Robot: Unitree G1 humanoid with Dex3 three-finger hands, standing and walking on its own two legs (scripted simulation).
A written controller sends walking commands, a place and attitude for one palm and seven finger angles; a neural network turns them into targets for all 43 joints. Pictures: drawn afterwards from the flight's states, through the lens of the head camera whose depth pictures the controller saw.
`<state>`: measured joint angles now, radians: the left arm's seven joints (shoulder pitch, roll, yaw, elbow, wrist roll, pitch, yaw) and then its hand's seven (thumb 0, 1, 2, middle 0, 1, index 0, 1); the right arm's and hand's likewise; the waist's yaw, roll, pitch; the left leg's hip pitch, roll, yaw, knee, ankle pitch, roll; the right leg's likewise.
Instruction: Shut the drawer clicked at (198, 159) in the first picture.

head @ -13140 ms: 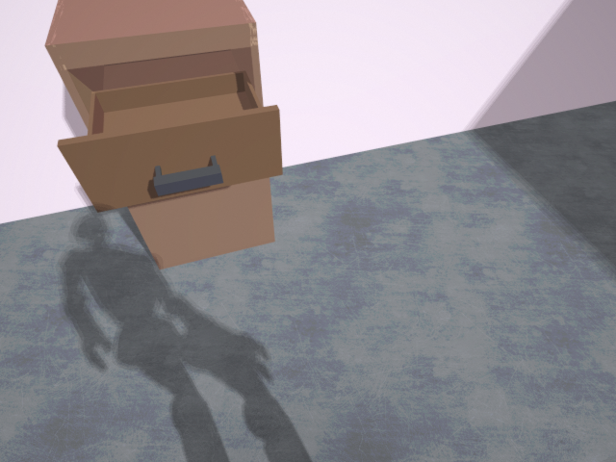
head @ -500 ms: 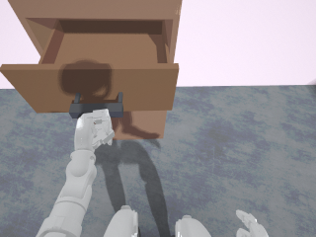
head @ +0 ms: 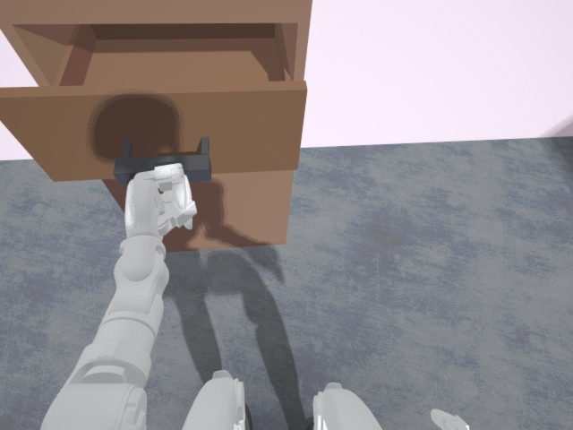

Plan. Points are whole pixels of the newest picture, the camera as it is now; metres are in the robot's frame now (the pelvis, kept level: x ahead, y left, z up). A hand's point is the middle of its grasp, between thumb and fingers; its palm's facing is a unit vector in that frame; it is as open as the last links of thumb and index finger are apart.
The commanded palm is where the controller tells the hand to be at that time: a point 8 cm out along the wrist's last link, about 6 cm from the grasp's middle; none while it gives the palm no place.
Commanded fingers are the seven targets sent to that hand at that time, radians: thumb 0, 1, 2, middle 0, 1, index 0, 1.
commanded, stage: push the drawer shut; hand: left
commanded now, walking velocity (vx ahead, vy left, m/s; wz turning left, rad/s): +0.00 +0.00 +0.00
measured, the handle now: (165, 157) +0.50 +0.18 +0.04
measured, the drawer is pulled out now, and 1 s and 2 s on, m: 0.16 0.03 0.00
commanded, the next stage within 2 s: pull the fist back off the drawer in 1.54 s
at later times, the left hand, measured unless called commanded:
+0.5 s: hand (190, 162) +0.50 +0.14 +0.04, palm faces +0.08 -1.00 -0.05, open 3.0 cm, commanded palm +0.48 +0.19 +0.05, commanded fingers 0.00 0.90 0.90 -1.40 -1.60 -1.40 -1.60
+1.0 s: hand (188, 134) +0.55 +0.15 +0.04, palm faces +0.07 -1.00 -0.03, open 3.0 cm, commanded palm +0.54 +0.19 +0.05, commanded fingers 0.00 0.90 0.90 -1.40 -1.60 -1.40 -1.60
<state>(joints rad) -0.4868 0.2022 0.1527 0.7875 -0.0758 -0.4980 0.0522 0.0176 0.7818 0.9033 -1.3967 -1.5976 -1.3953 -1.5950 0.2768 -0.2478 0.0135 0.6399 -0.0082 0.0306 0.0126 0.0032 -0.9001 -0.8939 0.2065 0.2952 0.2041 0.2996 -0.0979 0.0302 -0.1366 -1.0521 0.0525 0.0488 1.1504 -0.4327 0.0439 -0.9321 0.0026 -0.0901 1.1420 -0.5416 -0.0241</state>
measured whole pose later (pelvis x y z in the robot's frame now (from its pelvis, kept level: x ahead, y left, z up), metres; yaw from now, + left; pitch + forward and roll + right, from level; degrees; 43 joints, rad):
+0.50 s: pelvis -0.01 +0.00 -0.01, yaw -1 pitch +23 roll -3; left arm -0.84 0.35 0.30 1.13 -0.03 -0.51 0.01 0.00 0.75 0.90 -1.40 -1.60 -1.40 -1.59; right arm 0.32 -0.26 0.03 0.66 -0.03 0.05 0.01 0.00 -0.90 -0.89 0.21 0.30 0.20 0.30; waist -0.17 0.04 -0.13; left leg -1.18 0.07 0.03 1.21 -0.44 0.04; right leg -1.06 0.02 -0.11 1.19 -0.54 -0.03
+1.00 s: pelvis +0.01 +0.00 -0.02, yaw -2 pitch +27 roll -5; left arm -0.99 0.46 0.39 1.23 0.02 -0.46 -0.02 -0.01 0.71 0.87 -1.40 -1.60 -1.40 -1.59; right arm 0.37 -0.26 0.04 0.64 -0.05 0.09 0.03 0.00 -0.90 -0.89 0.21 0.30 0.20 0.30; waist -0.23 0.05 -0.13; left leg -1.24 0.08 0.03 1.24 -0.46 0.05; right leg -1.10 0.03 -0.10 1.19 -0.55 -0.02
